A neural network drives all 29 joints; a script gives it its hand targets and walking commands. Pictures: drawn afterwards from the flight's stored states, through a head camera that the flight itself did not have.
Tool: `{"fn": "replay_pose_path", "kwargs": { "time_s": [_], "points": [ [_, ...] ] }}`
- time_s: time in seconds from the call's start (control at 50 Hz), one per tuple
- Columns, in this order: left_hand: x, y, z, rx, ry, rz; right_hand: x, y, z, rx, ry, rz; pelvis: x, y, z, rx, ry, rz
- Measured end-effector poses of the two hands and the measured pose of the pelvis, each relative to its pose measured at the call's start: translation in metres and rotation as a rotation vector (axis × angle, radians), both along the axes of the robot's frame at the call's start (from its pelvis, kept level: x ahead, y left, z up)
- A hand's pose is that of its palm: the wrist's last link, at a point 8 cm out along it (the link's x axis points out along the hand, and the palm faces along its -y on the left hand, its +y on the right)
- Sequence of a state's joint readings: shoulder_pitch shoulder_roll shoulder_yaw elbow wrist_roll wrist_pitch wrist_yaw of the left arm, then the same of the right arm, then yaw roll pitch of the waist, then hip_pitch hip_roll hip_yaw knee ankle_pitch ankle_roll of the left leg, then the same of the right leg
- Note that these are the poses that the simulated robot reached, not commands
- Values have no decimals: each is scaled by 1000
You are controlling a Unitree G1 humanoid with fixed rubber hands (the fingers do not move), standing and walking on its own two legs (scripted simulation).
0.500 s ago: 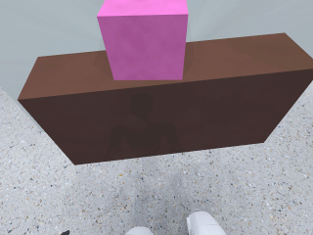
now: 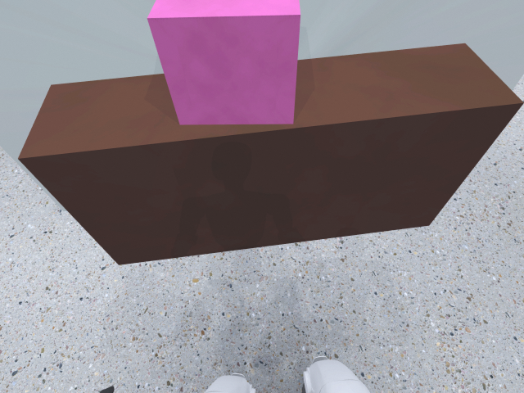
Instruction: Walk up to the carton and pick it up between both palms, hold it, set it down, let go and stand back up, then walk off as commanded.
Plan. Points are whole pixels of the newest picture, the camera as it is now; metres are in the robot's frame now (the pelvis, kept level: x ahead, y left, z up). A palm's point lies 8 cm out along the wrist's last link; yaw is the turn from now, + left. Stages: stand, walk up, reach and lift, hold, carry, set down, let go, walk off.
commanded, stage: walk off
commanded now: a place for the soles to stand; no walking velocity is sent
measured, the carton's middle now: (234, 53) +0.86 +0.06 +0.04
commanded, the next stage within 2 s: stand in 0.16 s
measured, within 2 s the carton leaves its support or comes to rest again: neither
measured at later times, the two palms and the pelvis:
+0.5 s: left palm out of the picture +0.12 +0.26 -0.11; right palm out of the picture +0.07 -0.31 -0.11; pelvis +0.02 -0.02 +0.01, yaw -1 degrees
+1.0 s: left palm out of the picture +0.13 +0.26 -0.10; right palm out of the picture +0.06 -0.31 -0.12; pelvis +0.02 -0.02 +0.01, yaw -2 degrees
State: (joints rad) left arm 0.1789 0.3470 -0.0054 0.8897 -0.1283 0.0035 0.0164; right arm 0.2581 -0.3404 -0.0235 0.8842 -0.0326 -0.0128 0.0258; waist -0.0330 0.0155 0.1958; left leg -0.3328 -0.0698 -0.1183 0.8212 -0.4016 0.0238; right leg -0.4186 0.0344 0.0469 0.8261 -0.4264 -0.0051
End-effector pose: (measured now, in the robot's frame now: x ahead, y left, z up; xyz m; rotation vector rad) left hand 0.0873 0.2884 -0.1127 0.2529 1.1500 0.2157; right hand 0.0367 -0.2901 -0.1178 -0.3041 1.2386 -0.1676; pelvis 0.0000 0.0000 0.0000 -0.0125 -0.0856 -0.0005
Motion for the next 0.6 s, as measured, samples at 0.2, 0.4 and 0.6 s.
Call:
{"fn": "replay_pose_path", "kwargs": {
  "time_s": [0.2,0.4,0.6],
  "points": [
    [11,-10,4,11,4,-13,11,-13,1,-11,9,-3,10,-12,3,11,30,-3],
    [25,-20,6,-8,-14,-30,26,-17,5,-10,-38,-13,16,-15,5,21,37,-20],
    [32,-30,9,-16,-37,-28,36,-21,6,-4,-66,-14,20,-19,6,28,42,-22]
  ]
}}
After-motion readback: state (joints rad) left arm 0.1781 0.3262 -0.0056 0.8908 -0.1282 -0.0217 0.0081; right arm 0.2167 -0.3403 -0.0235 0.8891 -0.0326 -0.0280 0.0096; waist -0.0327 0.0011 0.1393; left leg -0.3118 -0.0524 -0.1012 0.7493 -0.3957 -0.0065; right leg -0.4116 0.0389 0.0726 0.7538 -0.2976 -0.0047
